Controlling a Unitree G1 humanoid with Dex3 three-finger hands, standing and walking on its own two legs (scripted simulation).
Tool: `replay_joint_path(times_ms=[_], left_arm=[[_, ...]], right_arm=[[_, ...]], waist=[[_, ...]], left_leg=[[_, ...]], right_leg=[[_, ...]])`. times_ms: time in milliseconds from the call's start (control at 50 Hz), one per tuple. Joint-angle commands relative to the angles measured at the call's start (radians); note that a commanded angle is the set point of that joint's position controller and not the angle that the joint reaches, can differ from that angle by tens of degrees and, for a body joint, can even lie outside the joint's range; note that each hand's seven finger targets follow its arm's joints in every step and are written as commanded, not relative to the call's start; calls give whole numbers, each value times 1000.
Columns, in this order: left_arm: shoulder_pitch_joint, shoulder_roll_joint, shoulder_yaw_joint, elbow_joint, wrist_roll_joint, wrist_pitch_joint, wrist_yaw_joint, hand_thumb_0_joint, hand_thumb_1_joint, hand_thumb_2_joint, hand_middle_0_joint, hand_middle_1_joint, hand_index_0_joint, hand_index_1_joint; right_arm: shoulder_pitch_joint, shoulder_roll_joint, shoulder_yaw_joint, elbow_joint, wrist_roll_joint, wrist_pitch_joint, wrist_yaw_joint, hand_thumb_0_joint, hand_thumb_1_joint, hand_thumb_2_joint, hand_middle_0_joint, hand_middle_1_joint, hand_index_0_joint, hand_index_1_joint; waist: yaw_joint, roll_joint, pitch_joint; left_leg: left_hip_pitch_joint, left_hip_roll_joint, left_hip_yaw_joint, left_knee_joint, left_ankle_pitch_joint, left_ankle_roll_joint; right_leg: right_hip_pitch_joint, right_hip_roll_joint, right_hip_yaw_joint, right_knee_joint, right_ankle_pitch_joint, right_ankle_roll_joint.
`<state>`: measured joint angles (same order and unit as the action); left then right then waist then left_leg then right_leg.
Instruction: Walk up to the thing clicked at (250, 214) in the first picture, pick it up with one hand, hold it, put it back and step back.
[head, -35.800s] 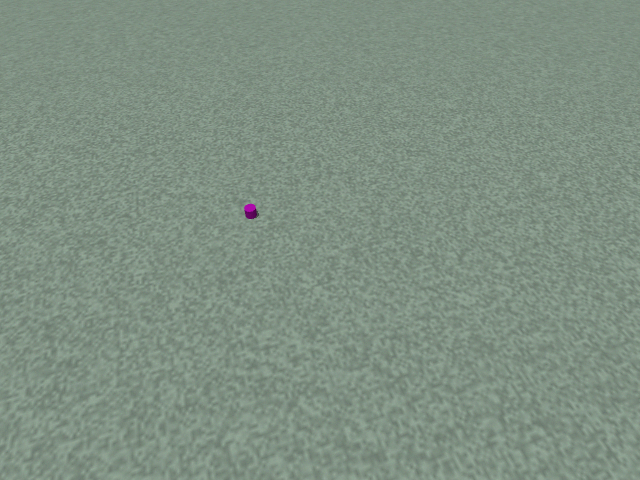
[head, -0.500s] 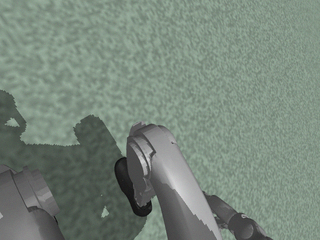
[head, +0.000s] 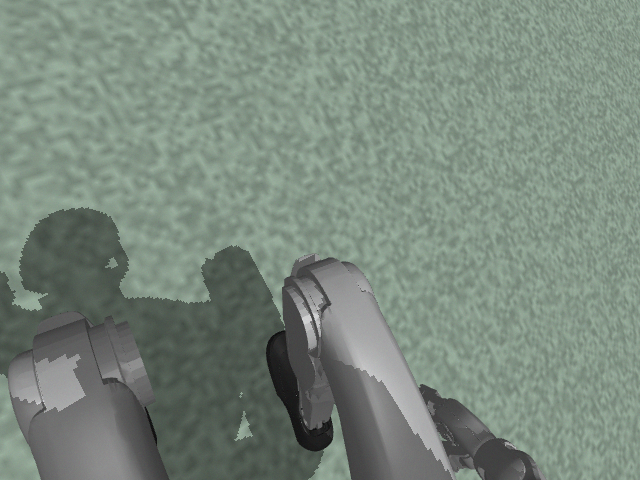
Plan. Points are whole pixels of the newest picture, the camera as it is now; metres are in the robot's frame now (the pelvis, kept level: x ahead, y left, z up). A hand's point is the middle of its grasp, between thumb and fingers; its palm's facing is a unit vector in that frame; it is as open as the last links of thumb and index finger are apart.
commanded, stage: settle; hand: left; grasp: from above
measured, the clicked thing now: out of the picture +0.46 +0.40 -0.22
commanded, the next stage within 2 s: lift in 0.32 s
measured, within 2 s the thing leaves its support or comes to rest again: neither
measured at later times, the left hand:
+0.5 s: hand out of the picture +0.44 +0.38 -0.13, palm faces -0.44 -0.13 -0.89, open 6.4 cm
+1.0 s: hand out of the picture +0.37 +0.38 -0.01, palm faces -0.44 -0.17 -0.88, open 6.3 cm
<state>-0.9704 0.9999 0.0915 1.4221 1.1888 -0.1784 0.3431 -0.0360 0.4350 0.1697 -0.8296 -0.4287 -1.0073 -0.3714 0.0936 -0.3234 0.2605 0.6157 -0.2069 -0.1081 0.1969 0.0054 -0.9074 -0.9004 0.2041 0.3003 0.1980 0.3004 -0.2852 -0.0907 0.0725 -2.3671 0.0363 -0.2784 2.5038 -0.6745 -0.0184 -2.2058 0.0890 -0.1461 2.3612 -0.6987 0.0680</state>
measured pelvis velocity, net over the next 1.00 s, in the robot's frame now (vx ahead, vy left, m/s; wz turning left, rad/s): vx -0.01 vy -0.01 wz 0.14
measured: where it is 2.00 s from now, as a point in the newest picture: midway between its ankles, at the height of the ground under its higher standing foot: (230, 443)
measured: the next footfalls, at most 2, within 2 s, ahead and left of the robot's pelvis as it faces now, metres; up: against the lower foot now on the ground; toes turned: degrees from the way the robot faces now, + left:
none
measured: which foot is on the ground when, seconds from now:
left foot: down 0.00-1.00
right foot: down 0.00-1.00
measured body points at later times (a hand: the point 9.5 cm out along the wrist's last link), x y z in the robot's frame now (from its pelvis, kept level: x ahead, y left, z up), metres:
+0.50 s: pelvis -0.01 -0.01 +0.02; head +0.23 +0.11 +0.39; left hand +0.46 +0.39 -0.08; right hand +0.09 -0.27 -0.07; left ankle +0.07 +0.13 -0.28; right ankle +0.11 -0.13 -0.28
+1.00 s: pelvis -0.01 -0.01 +0.09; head +0.18 +0.08 +0.49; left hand +0.39 +0.38 +0.04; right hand +0.13 -0.26 -0.02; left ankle +0.07 +0.13 -0.28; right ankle +0.11 -0.13 -0.28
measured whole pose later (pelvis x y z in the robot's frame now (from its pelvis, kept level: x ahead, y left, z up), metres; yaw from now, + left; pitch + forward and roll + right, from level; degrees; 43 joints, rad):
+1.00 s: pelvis -0.01 -0.01 +0.09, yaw +8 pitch +33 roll -8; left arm -0.70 0.76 0.05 0.90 1.02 -0.15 -0.01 -0.04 0.47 0.09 -0.85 -0.39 -1.04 -0.33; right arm 0.16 -0.28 0.04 0.62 -0.04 0.09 0.07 0.01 -0.91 -0.90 0.20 0.30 0.20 0.30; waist -0.14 0.02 -0.13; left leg -2.15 0.04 -0.13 2.17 -0.61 0.00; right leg -2.03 0.03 -0.05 2.11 -0.67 0.05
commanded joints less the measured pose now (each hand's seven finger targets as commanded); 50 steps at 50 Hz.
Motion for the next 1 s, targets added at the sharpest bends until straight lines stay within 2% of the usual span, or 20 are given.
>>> replay_joint_path(times_ms=[0,20,40,60,100,180,260,300,360,400,420,580,640,680,720,780,840,880,940,980], left_arm=[[-278,210,11,-175,-26,2,-25,0,817,272,-1078,-467,-1148,-397],[-277,192,-3,-188,-27,0,-41,0,804,288,-1079,-468,-1144,-402],[-303,203,5,-214,-27,-5,-49,0,806,282,-1084,-461,-1148,-397],[-289,210,14,-231,-21,-6,-55,0,812,284,-1086,-452,-1151,-387],[-278,191,12,-237,-25,-8,-75,0,818,271,-1090,-454,-1156,-387],[-310,224,41,-305,-23,-13,-91,0,825,264,-1092,-450,-1160,-382],[-311,211,42,-308,-13,-6,-105,0,771,249,-1043,-467,-1115,-395],[-300,216,51,-300,-9,0,-110,0,786,255,-1057,-452,-1125,-383],[-319,188,27,-300,-11,3,-128,0,778,274,-1051,-464,-1118,-396],[-321,191,28,-317,-18,4,-135,0,779,273,-1051,-462,-1118,-394],[-326,193,31,-323,-18,4,-137,0,787,203,-1066,-502,-1151,-415],[-248,176,43,-400,-70,38,-214,0,817,255,-1080,-472,-1155,-394],[-228,175,60,-491,-85,38,-231,0,832,227,-1082,-454,-1162,-371],[-197,136,48,-518,-110,37,-251,0,849,217,-1103,-429,-1180,-348],[-176,153,67,-577,-122,34,-267,0,819,221,-1087,-413,-1159,-338],[-128,114,55,-624,-144,29,-292,0,802,227,-1060,-443,-1137,-363],[-108,94,54,-688,-163,24,-305,0,777,213,-1035,-441,-1114,-358],[-85,71,39,-699,-168,27,-314,0,771,236,-1029,-453,-1107,-371],[-26,53,43,-737,-189,32,-324,0,758,248,-1005,-486,-1086,-400],[-9,21,24,-771,-204,38,-334,0,768,262,-1009,-504,-1092,-417]], right_arm=[[186,-306,-132,-15,34,23,-29,0,-901,-897,200,300,200,300],[185,-293,-138,-16,40,28,-30,0,-902,-897,200,300,200,300],[193,-301,-144,-20,42,35,-36,0,-902,-898,200,300,200,300],[197,-297,-148,-25,48,42,-38,0,-899,-896,200,300,200,300],[202,-285,-156,-25,54,54,-44,0,-901,-897,200,300,200,300],[211,-272,-165,-35,64,81,-60,0,-900,-896,200,300,200,300],[222,-261,-175,-31,70,106,-72,0,-901,-897,200,300,200,300],[220,-267,-181,-32,73,117,-78,0,-900,-896,200,300,200,300],[227,-262,-185,-29,75,128,-88,0,-900,-896,200,300,200,300],[229,-253,-187,-28,76,133,-94,0,-899,-895,200,300,200,300],[234,-255,-189,-26,77,136,-95,0,-932,-909,199,300,199,300],[246,-250,-225,-40,98,155,-109,0,-910,-902,200,300,200,300],[256,-238,-238,-42,111,165,-113,0,-907,-900,200,300,200,300],[261,-228,-248,-39,116,169,-116,0,-908,-901,200,300,200,300],[266,-225,-260,-36,125,175,-121,0,-907,-901,200,300,200,300],[262,-206,-277,-41,137,178,-127,0,-907,-900,200,300,200,300],[247,-191,-291,-37,151,180,-137,0,-904,-900,200,300,200,300],[239,-180,-296,-42,160,180,-142,0,-902,-899,200,300,200,300],[231,-171,-303,-47,173,180,-151,0,-901,-898,200,300,200,300],[223,-165,-307,-55,179,177,-158,0,-899,-898,200,300,200,300]], waist=[[-16,478,-622],[-16,478,-631],[-15,471,-632],[2,470,-666],[7,457,-672],[29,464,-746],[28,464,-749],[42,466,-744],[25,458,-722],[32,450,-743],[32,457,-744],[84,472,-793],[101,463,-864],[95,432,-850],[115,429,-883],[131,423,-906],[146,435,-892],[145,411,-880],[163,358,-874],[159,349,-855]], left_leg=[[508,20,129,-272,168,21],[524,23,128,-277,162,20],[512,19,132,-272,153,23],[535,17,130,-283,162,20],[533,13,143,-280,169,23],[548,9,165,-279,202,27],[566,6,168,-300,210,27],[560,1,168,-315,198,25],[560,0,172,-319,184,27],[569,1,179,-323,173,30],[568,-2,180,-328,176,29],[648,-12,188,-404,172,27],[686,-16,201,-416,217,32],[680,-15,209,-423,213,37],[693,-20,211,-450,212,40],[747,-15,209,-498,192,42],[760,-15,208,-557,154,45],[773,-11,200,-593,124,49],[808,-10,204,-637,125,54],[832,-5,194,-680,100,55]], right_leg=[[252,14,-98,-223,241,-98],[254,14,-93,-223,234,-97],[250,12,-92,-233,225,-98],[262,10,-91,-228,227,-100],[273,8,-79,-238,230,-100],[313,5,-57,-254,249,-98],[310,5,-54,-263,250,-102],[279,0,-56,-261,229,-111],[269,-1,-50,-279,215,-112],[285,-2,-42,-287,208,-108],[288,-4,-42,-288,209,-110],[291,-15,-33,-321,193,-118],[347,-19,-18,-342,228,-114],[366,-21,-8,-374,227,-109],[383,-25,-1,-387,222,-110],[396,-26,11,-415,207,-109],[398,-30,20,-435,189,-109],[402,-29,22,-458,174,-107],[450,-31,32,-513,177,-102],[470,-32,33,-540,166,-100]])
